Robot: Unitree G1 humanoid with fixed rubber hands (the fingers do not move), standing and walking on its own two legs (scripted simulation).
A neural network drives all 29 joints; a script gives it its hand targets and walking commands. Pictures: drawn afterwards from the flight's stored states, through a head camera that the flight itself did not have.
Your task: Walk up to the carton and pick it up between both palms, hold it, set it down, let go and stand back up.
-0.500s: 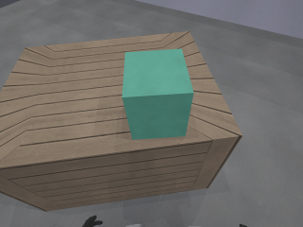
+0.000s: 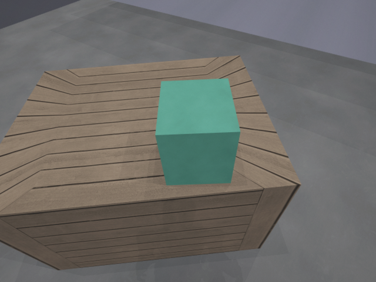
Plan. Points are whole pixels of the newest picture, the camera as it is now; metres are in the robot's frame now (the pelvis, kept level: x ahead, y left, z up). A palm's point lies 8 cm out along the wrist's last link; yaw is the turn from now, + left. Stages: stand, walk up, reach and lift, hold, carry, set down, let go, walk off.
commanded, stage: walk up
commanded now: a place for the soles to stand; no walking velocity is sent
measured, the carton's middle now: (196, 133) +0.54 +0.01 -0.03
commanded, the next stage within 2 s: reach and lift in 1.28 s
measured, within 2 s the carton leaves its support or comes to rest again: neither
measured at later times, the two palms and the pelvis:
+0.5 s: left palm out of the picture +0.10 +0.24 -0.14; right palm out of the picture +0.08 -0.23 -0.14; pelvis +0.05 +0.00 +0.00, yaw +1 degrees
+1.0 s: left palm out of the picture +0.08 +0.25 -0.14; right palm out of the picture +0.09 -0.22 -0.14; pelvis +0.05 +0.01 +0.00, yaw +2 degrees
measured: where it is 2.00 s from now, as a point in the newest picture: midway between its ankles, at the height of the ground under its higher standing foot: outside the picture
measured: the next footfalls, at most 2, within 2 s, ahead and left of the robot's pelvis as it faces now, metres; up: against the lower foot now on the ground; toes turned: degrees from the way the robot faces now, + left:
none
